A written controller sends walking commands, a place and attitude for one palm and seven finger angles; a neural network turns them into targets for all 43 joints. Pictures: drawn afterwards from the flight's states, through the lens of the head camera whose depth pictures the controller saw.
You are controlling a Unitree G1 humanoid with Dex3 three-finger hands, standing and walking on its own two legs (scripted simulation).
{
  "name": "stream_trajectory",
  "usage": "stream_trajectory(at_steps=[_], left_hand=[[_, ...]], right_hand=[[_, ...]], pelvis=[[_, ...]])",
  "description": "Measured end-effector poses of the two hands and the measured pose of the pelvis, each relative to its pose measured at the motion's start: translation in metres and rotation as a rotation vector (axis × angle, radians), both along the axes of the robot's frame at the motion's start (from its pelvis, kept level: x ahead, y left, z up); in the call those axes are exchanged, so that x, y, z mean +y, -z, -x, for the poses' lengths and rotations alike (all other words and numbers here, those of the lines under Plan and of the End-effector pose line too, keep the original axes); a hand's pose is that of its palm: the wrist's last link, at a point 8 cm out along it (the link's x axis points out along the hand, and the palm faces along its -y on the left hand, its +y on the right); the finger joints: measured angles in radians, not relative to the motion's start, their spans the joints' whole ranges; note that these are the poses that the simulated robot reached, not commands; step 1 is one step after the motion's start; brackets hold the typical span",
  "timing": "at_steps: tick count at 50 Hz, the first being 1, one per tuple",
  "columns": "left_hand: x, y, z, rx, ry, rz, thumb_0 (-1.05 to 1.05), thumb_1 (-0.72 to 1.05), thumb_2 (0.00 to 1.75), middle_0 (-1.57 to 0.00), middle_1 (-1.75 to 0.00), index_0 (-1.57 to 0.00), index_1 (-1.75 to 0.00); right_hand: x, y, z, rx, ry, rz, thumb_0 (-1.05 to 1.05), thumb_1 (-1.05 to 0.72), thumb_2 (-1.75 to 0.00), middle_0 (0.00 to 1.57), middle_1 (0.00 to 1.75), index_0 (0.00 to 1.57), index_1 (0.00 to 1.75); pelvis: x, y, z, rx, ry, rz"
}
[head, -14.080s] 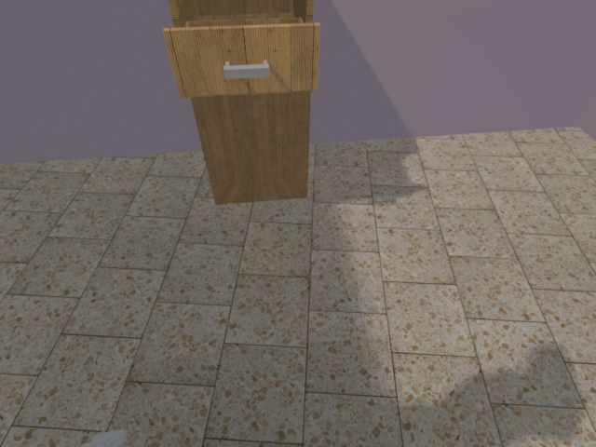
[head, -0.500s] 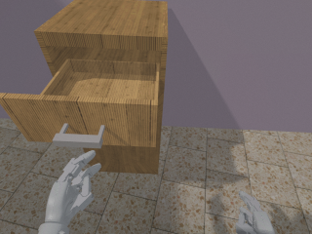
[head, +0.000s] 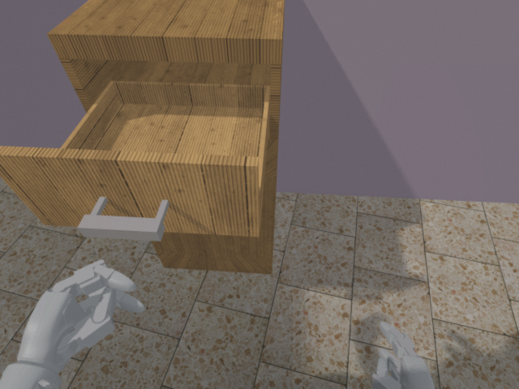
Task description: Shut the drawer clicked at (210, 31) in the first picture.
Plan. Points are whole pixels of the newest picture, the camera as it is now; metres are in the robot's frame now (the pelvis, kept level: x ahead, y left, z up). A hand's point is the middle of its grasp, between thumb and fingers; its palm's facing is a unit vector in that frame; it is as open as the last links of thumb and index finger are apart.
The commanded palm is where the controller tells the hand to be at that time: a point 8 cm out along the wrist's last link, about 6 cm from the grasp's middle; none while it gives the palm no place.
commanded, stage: raise the hand and make a fist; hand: left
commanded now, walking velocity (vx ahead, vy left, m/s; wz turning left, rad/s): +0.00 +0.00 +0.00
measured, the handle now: (127, 216) +0.36 +0.22 +0.08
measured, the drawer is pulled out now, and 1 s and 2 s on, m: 0.29 0.29 0.29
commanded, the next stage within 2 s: bring the fist close to the handle in 1.06 s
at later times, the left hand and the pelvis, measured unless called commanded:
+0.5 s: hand (73, 319) +0.17 +0.20 +0.16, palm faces -0.06 -1.00 -0.04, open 3.1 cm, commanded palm +0.13 +0.25 +0.16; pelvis +0.01 +0.06 +0.01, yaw +1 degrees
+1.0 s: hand (78, 312) +0.18 +0.19 +0.16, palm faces -0.01 -0.99 -0.15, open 3.2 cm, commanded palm +0.14 +0.25 +0.18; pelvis +0.01 +0.02 +0.02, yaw +1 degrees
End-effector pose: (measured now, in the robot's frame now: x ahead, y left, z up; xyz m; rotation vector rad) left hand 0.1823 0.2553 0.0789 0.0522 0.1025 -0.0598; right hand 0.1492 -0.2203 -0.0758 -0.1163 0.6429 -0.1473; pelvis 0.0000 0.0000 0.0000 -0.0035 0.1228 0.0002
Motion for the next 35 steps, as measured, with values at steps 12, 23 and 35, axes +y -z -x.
stream_trajectory(at_steps=[12, 23, 35], left_hand=[[0.005, -0.014, 0.031, -0.008, 0.007, 0.034, 0.01, 0.90, 0.90, -1.10, -1.28, -1.10, -1.28], [0.006, -0.076, 0.025, -0.251, -0.022, 0.002, 0.01, 0.90, 0.90, -1.32, -1.51, -1.31, -1.51], [-0.004, -0.102, 0.033, -0.211, -0.013, -0.065, 0.02, 0.89, 0.90, -1.39, -1.59, -1.39, -1.59]], right_hand=[[0.002, -0.031, -0.020, -0.091, -0.029, 0.115, 0.02, -0.90, -0.90, 0.20, 0.30, 0.20, 0.30], [0.080, -0.059, -0.067, -0.273, -0.176, 0.001, 0.01, -0.90, -0.90, 0.20, 0.30, 0.20, 0.30], [0.099, -0.053, -0.053, -0.204, -0.228, -0.050, 0.01, -0.90, -0.90, 0.21, 0.30, 0.21, 0.30]], pelvis=[[0.035, -0.008, -0.010, -0.018, -0.011, 0.026], [0.058, -0.012, -0.010, -0.078, -0.022, 0.035], [0.057, -0.019, -0.003, -0.127, -0.011, 0.014]])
